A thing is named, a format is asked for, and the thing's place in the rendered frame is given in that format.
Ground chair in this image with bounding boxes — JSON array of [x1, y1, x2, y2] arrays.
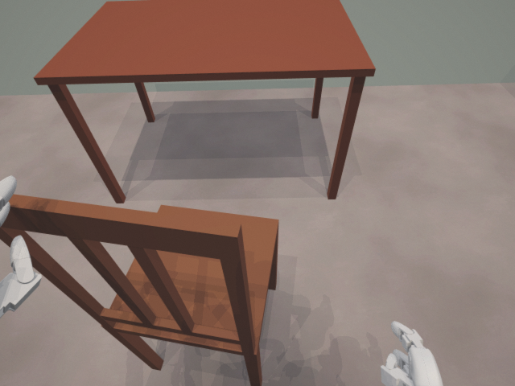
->
[[0, 194, 278, 386]]

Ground right robot hand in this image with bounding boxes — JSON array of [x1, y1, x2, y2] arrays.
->
[[381, 321, 443, 386]]

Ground table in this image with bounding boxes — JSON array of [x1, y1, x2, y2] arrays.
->
[[34, 0, 376, 203]]

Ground left robot hand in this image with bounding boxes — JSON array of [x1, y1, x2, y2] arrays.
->
[[0, 175, 42, 318]]

